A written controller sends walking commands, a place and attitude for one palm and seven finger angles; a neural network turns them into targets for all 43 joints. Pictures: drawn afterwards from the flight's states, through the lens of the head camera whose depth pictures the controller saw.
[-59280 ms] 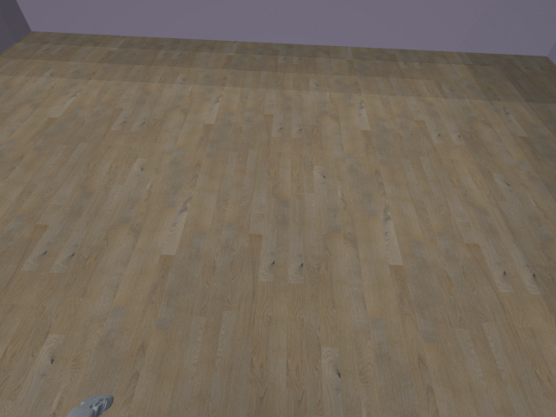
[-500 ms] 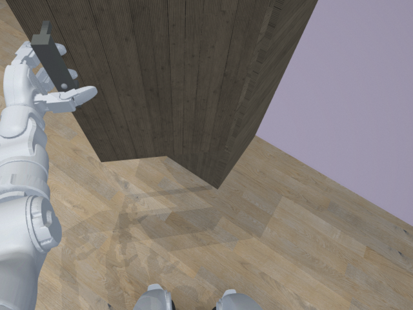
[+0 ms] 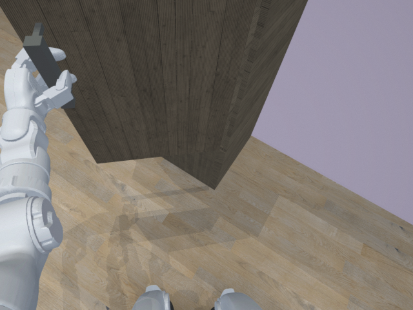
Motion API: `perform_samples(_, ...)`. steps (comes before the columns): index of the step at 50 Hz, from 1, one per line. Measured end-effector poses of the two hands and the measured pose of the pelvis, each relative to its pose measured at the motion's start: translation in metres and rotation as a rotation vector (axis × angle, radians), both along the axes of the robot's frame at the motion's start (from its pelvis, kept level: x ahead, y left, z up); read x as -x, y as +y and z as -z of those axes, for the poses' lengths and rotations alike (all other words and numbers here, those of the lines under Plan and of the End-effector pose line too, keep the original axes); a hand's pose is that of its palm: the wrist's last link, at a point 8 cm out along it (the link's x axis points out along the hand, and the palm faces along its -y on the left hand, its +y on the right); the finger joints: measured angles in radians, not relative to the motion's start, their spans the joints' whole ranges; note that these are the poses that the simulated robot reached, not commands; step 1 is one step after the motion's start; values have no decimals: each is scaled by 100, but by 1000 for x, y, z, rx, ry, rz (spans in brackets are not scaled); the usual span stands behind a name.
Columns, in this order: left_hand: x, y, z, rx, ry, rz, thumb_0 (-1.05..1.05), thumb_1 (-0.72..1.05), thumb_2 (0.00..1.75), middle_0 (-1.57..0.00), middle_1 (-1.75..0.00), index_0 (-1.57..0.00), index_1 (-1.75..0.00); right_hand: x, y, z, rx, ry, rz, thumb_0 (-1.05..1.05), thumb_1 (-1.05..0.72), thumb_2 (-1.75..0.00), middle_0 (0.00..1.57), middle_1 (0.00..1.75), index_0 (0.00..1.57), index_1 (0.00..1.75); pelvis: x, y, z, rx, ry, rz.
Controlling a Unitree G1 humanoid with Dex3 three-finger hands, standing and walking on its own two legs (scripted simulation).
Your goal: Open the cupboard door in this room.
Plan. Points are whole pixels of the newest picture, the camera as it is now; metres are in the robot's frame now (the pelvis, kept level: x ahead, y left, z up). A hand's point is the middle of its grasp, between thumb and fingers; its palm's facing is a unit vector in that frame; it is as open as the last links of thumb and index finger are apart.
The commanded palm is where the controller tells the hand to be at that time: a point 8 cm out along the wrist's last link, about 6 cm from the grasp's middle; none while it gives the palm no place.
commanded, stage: pull the door open along its arc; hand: left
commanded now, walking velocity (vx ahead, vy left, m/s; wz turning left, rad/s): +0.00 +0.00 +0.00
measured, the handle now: (54, 68) +0.56 +0.25 +0.10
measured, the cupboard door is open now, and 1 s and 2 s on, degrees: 43 81 81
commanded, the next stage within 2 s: open thumb and fingers to let go in 0.92 s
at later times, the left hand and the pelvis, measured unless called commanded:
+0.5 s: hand (76, 135) +0.40 +0.18 +0.11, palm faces +0.13 -0.99 +0.05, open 6.5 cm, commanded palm +0.33 +0.24 +0.10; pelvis +0.03 +0.00 +0.02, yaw -1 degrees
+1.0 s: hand (141, 192) +0.30 +0.08 +0.11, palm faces +0.51 -0.86 +0.00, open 6.6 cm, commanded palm +0.25 +0.12 +0.10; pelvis +0.02 -0.05 +0.02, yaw +4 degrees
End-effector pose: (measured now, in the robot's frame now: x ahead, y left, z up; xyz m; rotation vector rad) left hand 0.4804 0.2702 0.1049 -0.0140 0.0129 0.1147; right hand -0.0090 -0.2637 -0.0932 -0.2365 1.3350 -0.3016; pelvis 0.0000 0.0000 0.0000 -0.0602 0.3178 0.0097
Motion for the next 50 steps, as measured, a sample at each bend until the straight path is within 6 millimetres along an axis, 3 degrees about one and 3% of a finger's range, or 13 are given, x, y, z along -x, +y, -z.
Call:
perform_samples(8, 7, -2, 0, -7, -7, -6, 0, 69, 80, -32, -135, -33, -135, 2, -2, 1, -17, 20, 2, 0, -90, -90, 21, 30, 21, 30, -3, -3, -2, -5, -1, 3)
perform_samples(15, 30, -7, 1, -10, -16, 7, 0, 69, 74, -32, -134, -33, -133, -22, -1, 0, -46, -44, 6, 1, -90, -90, 21, 30, 21, 30, -14, -4, -8, -16, -27, 13)
perform_samples(23, 85, -26, 3, 12, -39, 28, 0, 67, 71, -31, -133, -30, -130, -92, 4, -10, -86, -250, -51, 1, -90, -90, 21, 30, 21, 29, -26, -4, -17, -29, -78, 23)
perform_samples(31, 156, -73, 3, 74, -43, -154, 1, 63, 70, -32, -132, -34, -127, -181, 24, -28, -148, -481, -203, 1, -91, -90, 20, 30, 20, 29, -26, -8, -21, -50, -139, 10)
perform_samples(36, 187, -101, -1, 54, -13, -240, 1, 61, 70, -33, -128, -34, -129, -215, 36, -43, -172, -563, -273, 1, -90, -90, 20, 30, 20, 29, -24, -17, -22, -59, -179, -7)
perform_samples(42, 212, -129, -4, 35, 24, -328, 1, 61, 70, -33, -126, -34, -131, -225, 37, -50, -183, -579, -306, 1, -90, -90, 21, 30, 21, 30, -22, -31, -24, -67, -219, -29)
perform_samples(50, 229, -155, -6, 0, 30, -416, 1, 62, 74, -31, -126, -32, -131, -203, 14, -32, -167, -496, -308, 1, -90, -90, 21, 30, 21, 30, -17, -46, -23, -79, -235, -55)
